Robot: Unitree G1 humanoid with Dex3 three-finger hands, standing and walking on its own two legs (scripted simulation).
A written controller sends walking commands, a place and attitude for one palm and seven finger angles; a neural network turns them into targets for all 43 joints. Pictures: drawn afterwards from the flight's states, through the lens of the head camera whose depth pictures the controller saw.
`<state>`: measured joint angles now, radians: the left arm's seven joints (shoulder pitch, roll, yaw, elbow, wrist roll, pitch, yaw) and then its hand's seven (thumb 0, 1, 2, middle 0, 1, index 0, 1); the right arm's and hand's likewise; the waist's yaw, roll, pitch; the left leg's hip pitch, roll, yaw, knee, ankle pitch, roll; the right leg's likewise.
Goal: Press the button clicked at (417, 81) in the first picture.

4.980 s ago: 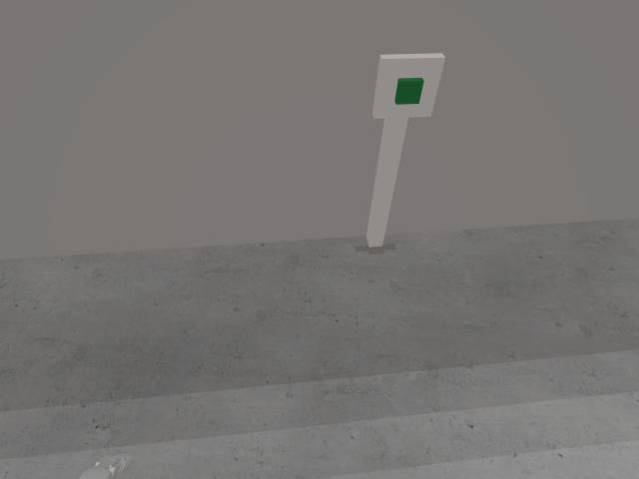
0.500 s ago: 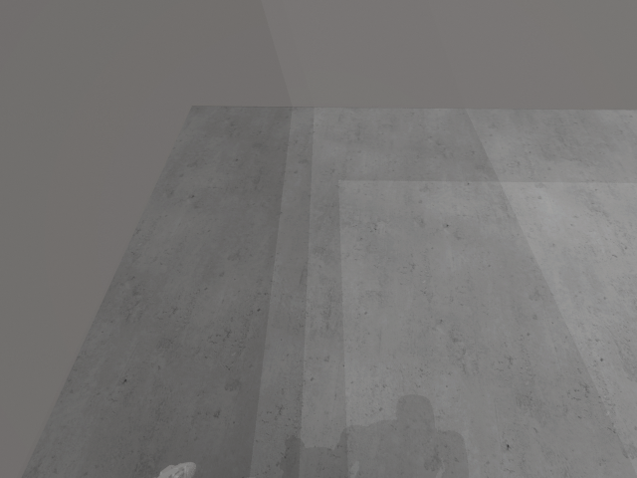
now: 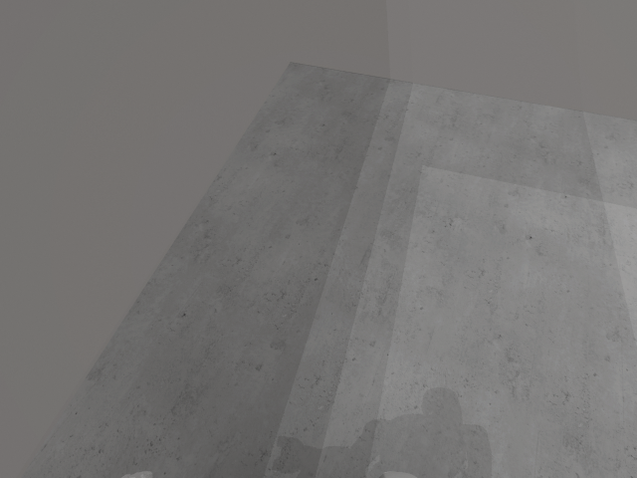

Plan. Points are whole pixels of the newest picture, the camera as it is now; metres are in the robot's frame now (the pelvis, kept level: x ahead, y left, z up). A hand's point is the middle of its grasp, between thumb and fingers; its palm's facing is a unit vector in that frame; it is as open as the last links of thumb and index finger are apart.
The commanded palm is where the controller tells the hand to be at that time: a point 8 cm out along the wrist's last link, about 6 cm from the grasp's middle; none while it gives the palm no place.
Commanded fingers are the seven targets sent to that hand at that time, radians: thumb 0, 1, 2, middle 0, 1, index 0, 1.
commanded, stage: turn to face it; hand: left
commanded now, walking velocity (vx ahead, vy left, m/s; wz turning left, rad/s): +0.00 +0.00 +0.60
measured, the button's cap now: out of the picture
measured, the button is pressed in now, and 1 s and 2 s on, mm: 0 0 0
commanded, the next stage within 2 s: none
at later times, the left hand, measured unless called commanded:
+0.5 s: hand out of the picture -0.06 +0.15 -0.16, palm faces +0.36 -0.89 -0.27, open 7.4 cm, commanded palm none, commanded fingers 0.00 0.90 0.90 -0.20 -0.30 -0.20 -0.30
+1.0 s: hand out of the picture -0.08 +0.21 -0.15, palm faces +0.58 -0.77 -0.26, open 7.4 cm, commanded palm none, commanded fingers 0.00 0.90 0.90 -0.20 -0.30 -0.20 -0.30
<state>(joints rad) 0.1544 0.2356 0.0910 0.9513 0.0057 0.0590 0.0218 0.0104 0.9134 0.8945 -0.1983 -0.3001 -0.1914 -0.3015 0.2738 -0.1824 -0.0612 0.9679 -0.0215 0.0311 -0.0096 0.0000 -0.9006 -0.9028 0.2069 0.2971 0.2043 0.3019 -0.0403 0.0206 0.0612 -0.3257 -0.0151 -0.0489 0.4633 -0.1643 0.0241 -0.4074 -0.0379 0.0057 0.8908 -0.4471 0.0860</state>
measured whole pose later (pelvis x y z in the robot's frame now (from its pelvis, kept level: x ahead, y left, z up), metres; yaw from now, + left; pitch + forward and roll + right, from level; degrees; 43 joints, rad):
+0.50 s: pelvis -0.04 -0.06 +0.00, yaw +20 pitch +0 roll +2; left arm 0.25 0.19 0.03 0.91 0.03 0.02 0.01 0.01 0.91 0.89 -0.21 -0.30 -0.20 -0.30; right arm 0.15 -0.28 -0.09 0.94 -0.02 0.10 0.03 0.00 -0.91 -0.90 0.20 0.30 0.20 0.30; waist 0.01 0.01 0.09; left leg -0.41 0.06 0.05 0.92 -0.42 -0.08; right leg -0.21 -0.13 -0.27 0.52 -0.29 -0.02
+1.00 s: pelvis -0.06 -0.03 +0.00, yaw +36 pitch +1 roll -1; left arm 0.12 0.24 0.06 0.88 0.01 0.06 0.01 0.01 0.91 0.89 -0.20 -0.30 -0.19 -0.30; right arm 0.20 -0.22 -0.05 0.92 -0.02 0.04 0.00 0.00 -0.90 -0.90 0.21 0.30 0.20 0.30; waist -0.03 0.00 0.07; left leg -0.27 -0.05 -0.08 0.49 -0.23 0.03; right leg -0.42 -0.06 0.00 0.90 -0.43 0.10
